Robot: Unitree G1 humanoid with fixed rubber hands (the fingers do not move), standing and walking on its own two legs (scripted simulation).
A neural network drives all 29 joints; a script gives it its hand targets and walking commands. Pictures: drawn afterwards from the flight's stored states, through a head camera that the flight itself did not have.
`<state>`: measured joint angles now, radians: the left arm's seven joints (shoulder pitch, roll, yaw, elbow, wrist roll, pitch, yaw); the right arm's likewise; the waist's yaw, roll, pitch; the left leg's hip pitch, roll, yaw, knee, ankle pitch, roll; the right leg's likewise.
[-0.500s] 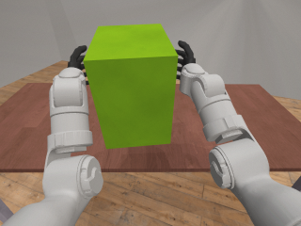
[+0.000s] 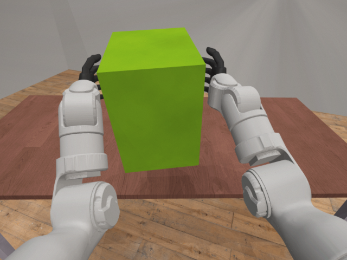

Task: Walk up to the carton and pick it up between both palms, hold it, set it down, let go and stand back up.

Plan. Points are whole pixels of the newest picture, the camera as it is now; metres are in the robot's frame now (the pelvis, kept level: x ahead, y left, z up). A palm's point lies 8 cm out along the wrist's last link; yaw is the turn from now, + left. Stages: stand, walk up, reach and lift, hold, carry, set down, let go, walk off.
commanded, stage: set down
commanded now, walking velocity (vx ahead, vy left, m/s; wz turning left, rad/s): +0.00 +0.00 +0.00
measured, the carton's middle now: (155, 98) +0.41 +0.00 +0.24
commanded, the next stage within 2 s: none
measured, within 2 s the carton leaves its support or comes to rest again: neither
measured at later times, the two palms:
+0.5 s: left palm (85, 89) +0.40 +0.15 +0.28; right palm (204, 81) +0.40 -0.12 +0.29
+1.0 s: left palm (98, 102) +0.40 +0.13 +0.25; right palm (210, 97) +0.40 -0.14 +0.24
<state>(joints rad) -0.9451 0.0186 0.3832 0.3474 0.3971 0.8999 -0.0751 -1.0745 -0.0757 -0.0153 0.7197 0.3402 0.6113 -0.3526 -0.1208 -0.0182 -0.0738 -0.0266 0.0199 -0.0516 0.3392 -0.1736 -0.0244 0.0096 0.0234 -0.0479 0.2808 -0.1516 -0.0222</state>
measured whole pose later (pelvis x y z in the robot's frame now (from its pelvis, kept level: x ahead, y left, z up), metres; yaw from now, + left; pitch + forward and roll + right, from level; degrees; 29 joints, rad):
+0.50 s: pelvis +0.02 +0.00 +0.00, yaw +1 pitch -11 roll -1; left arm -0.95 0.01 0.42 0.41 0.50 0.69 -0.10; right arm -1.06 0.02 -0.18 0.89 0.12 0.23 -0.23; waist -0.13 -0.09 0.01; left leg 0.07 0.02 -0.07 0.31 -0.19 -0.03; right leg 0.13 0.02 -0.07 0.24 -0.17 -0.02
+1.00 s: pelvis +0.00 +0.00 +0.00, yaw +0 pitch -9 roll +0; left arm -0.93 -0.06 0.41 0.47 0.44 0.63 0.02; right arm -1.02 0.00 -0.28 0.95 0.02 0.12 -0.14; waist -0.09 -0.06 0.03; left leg 0.01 0.01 -0.03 0.30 -0.16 -0.02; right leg 0.04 0.01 -0.06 0.27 -0.16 -0.02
